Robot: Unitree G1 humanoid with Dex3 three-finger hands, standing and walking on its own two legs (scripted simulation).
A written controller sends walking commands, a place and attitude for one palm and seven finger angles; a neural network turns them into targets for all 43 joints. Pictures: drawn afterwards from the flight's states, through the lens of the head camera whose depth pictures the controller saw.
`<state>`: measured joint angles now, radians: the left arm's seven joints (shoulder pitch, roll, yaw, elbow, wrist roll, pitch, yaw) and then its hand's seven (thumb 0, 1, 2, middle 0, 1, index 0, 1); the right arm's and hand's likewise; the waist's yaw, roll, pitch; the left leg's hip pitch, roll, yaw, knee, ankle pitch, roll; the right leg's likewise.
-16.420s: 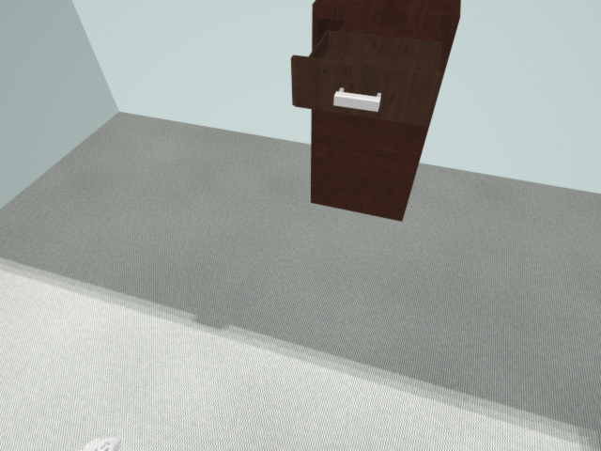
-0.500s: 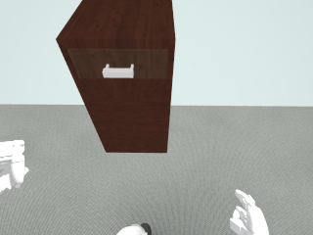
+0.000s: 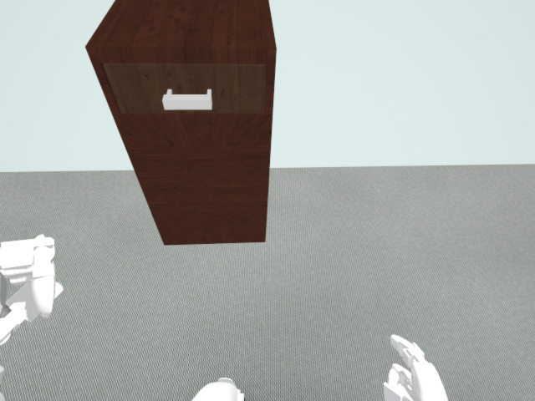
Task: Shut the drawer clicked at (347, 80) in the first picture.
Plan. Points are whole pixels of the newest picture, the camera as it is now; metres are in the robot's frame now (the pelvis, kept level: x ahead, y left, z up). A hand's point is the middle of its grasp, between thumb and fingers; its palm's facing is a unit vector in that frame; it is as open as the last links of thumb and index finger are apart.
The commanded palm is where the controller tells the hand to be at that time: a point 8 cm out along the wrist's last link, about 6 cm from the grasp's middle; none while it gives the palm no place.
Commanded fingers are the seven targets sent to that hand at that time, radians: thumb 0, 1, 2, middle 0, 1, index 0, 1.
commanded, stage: stop stepping back and stand still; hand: left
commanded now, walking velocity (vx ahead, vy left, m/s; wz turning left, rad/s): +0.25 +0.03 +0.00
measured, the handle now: (188, 97) +0.79 +0.27 -0.01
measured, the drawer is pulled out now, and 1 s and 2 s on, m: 0.00 0.00 0.00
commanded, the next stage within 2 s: let the arm hang, fingers relaxed in 0.82 s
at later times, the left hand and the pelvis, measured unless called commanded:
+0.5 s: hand out of the picture +0.11 +0.26 +0.17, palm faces +0.45 -0.81 -0.37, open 3.2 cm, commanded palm +0.05 +0.29 +0.19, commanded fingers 0.00 0.90 0.90 -1.40 -1.60 -1.40 -1.60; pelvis -0.08 +0.01 -0.01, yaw +0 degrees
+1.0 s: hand (33, 385) +0.12 +0.27 +0.07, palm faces +0.25 -0.85 -0.47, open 3.2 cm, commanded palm none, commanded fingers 0.00 0.90 0.90 -1.20 -1.38 -1.20 -1.38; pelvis -0.08 +0.02 +0.00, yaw +3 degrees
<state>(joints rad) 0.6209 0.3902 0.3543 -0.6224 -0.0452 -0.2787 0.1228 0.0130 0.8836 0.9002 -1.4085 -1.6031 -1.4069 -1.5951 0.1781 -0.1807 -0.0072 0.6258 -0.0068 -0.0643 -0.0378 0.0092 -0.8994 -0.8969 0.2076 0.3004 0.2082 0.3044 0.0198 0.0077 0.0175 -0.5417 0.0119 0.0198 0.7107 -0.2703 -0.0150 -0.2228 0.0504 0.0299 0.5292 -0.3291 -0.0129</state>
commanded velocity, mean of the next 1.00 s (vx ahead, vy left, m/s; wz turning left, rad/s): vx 0.12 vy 0.00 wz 0.00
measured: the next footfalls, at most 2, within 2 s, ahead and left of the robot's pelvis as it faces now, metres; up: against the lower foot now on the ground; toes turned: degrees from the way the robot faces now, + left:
left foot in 0.06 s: +0.10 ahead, +0.10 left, +0.00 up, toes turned +0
left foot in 0.42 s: +0.03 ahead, +0.11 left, +0.00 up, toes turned +0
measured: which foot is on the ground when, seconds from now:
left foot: up 0.00-0.04, down 0.06-0.28, up 0.30-0.40, down 0.42-0.64, up 0.66-0.90, down 0.92-1.00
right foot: down 0.00-1.00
